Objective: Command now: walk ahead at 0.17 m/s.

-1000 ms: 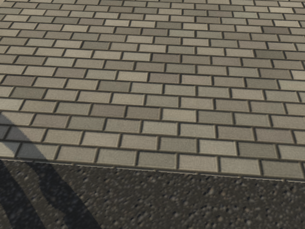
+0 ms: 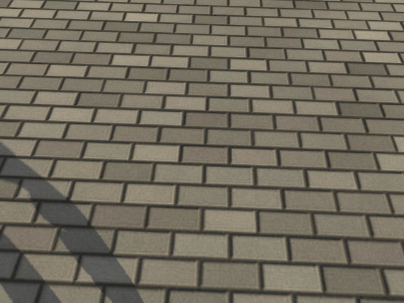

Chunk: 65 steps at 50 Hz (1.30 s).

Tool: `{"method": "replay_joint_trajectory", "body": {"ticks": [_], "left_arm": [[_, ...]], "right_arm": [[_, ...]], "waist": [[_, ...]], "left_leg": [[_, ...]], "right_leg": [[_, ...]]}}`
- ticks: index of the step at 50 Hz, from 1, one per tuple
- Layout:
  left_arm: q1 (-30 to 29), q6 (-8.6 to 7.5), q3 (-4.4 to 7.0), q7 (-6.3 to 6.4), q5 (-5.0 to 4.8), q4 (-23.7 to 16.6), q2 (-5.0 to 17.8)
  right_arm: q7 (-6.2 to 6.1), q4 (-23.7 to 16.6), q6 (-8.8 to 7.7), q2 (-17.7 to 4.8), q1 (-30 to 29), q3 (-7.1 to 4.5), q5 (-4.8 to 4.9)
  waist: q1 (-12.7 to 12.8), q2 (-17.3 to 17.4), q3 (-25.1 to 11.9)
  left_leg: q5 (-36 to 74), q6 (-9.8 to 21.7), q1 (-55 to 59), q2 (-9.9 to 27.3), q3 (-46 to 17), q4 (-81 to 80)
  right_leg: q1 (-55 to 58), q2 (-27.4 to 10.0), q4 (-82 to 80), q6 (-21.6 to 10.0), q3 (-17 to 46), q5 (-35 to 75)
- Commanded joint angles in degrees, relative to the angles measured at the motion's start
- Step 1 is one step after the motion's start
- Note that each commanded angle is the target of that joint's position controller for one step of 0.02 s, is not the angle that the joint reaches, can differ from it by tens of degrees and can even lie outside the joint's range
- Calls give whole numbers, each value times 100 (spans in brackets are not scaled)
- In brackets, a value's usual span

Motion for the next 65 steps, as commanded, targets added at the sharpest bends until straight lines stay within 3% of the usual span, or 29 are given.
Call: {"method": "replay_joint_trajectory", "body": {"ticks": [1,5,8,10,11,12,13,14,15,18,24,30,32,34,35,36,37,38,39,40,41,43,47,53,59,62,63,64,65], "left_arm": [[766,129,-9,49,71,3,27],[163,259,46,44,28,-102,266],[-223,226,112,0,21,-213,448],[2,140,167,-20,6,-112,481],[416,88,206,-14,11,25,556],[722,63,316,0,-7,183,940],[1429,41,419,-40,-72,386,1088],[1791,-63,342,-96,15,407,833],[1444,-147,267,-125,91,309,632],[747,-196,199,-175,-32,104,434],[1248,-139,274,-108,-8,344,672],[1522,-104,336,-107,-90,553,784],[1453,-67,371,-98,-122,588,829],[1257,-18,371,-83,-128,557,830],[1181,-3,319,-79,-93,516,683],[1142,-11,211,-79,25,328,446],[1605,-138,46,-105,-11,269,-208],[1345,-240,183,-112,-117,317,411],[968,-296,248,-129,-200,197,657],[786,-282,259,-88,-181,183,638],[679,-241,296,-47,-106,163,576],[805,-121,308,-33,-89,172,374],[184,-21,330,-40,-20,-81,332],[-1046,-46,225,-171,-46,-456,174],[-1954,-128,133,-386,-115,-828,193],[-1456,-164,230,-431,-110,-766,460],[-713,-167,344,-407,-98,-554,664],[392,-158,483,-356,-75,-229,970],[1358,-135,615,-297,73,-52,1526]], "right_arm": [[-126,-345,-45,-760,-480,-103,-4],[-183,-156,103,-887,-165,-124,82],[-218,-109,218,-1110,-24,-233,271],[-265,-91,245,-924,85,-200,288],[-275,-106,216,-726,107,-149,251],[-250,-196,130,-404,169,-80,274],[-248,-367,44,-300,-181,-47,261],[-218,-509,-17,-677,-584,-123,264],[-164,-468,-34,-809,-513,-178,319],[-129,-381,-3,-712,-561,-221,251],[-154,-553,91,-350,-1297,-141,224],[-68,-744,80,-469,-1936,-123,305],[-25,-780,46,-586,-1872,-158,309],[-25,-571,29,-776,-1158,-283,288],[-59,-273,25,-1040,-248,-438,294],[-109,-73,28,-1549,799,-586,240],[-55,18,63,-1827,1128,-633,216],[-24,-57,14,-1314,812,-481,235],[-12,-201,-22,-998,292,-389,242],[17,-322,-35,-828,-180,-329,211],[43,-359,-39,-676,-412,-289,171],[43,-249,-40,-493,-335,-235,116],[-93,-48,-37,-784,151,-286,126],[-207,89,27,-832,696,-264,181],[-239,344,172,-889,1264,-310,216],[-262,298,223,-1045,1050,-375,222],[-260,261,250,-1050,902,-375,219],[-247,165,249,-945,763,-326,185],[-199,37,172,-453,1207,-176,128]], "waist": [[422,609,-605],[177,625,-611],[31,652,-322],[162,564,-165],[287,376,-269],[210,-531,-263],[526,-1360,-272],[806,-1233,-249],[531,-722,-306],[236,-213,-253],[403,-283,-101],[551,-446,157],[413,-466,177],[-17,-436,-105],[-387,-221,-595],[-717,738,-1420],[-470,2305,-1927],[-486,1557,-1540],[-332,1202,-964],[-125,724,-683],[5,610,-436],[198,781,-362],[169,532,-94],[-140,515,151],[-338,532,422],[74,782,2],[490,837,-441],[958,761,-1106],[940,-294,-2132]], "left_leg": [[3535,927,-659,1381,-421,-435],[1829,839,-382,1547,-733,-385],[-1246,803,-227,1702,-1366,-469],[-2170,667,-232,1591,-1613,-121],[-2050,558,-459,1386,-1463,427],[-2107,298,-1525,719,-677,1329],[-2307,10,-2599,157,139,2678],[-2807,16,-3444,330,-386,3822],[-2360,78,-3557,628,-715,4390],[-1158,-26,-3240,1037,-722,4111],[61,-382,-2572,903,-354,2509],[160,-323,-2012,823,-275,1525],[-103,-172,-1749,819,-272,1337],[-257,-20,-694,619,-97,1144],[-287,131,506,605,-161,1076],[-500,509,2079,1743,-1545,913],[-1656,1282,3439,2746,-4066,-21],[-2057,1132,3019,2633,-4221,-268],[-1719,901,2356,2480,-3427,-277],[-1101,770,1628,2248,-2771,-388],[-659,719,1080,2030,-2301,-545],[-74,662,603,1758,-1731,-784],[1020,750,671,1758,-1308,-960],[1080,530,891,1553,-800,-1107],[1410,552,2003,1931,-798,-674],[3340,406,2123,1954,-685,71],[4193,303,1966,1779,-527,877],[3865,128,1103,1503,-371,2145],[1398,-218,-1065,774,-117,4423]], "right_leg": [[1322,-43,-1199,131,-126,790],[1545,44,-2151,148,-81,1087],[1446,143,-2700,-68,-311,441],[1707,183,-3198,-297,-348,60],[2150,-69,-3316,-465,-31,82],[2901,-567,-3755,-897,833,-537],[3595,-1313,-4569,-1441,2277,-1257],[3994,-1778,-4869,-1724,3248,-1058],[3920,-1689,-4726,-1589,2944,-697],[3393,-1225,-5059,-1199,1776,239],[2937,-760,-5323,-1083,561,1249],[3004,-938,-5186,-1038,386,957],[3125,-1089,-4991,-973,426,984],[2990,-956,-4283,-808,249,1906],[2638,-644,-3213,-649,-46,2569],[1528,-197,-1208,-383,-475,1457],[-491,708,530,-107,-379,-1442],[-1055,396,1402,-219,288,-1494],[-1281,103,1501,-378,237,-929],[-976,-182,1306,-394,106,-353],[-764,-338,999,-378,77,3],[-276,-475,640,-365,51,318],[-817,-486,-220,-177,-44,1007],[-690,-225,-2065,-142,-299,2256],[-902,-30,-2894,-314,-403,1732],[274,331,-3076,-560,-657,1186],[1326,535,-3181,-713,-798,1258],[3033,296,-3044,-960,-507,1518],[5478,-1249,-3006,-1709,1670,1256]]}}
